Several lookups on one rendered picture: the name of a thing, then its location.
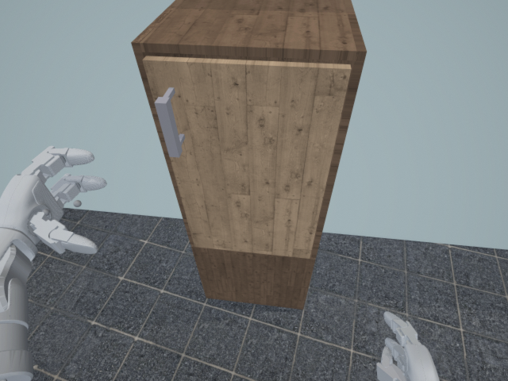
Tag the robot left hand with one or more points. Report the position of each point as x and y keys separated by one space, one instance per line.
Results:
x=25 y=197

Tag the robot right hand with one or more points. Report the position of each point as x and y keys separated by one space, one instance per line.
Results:
x=414 y=362

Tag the handle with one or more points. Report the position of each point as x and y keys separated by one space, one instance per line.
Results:
x=165 y=113

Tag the left robot forearm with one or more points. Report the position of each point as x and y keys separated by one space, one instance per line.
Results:
x=17 y=252

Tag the cupboard door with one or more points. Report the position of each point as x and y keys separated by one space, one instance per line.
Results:
x=259 y=140

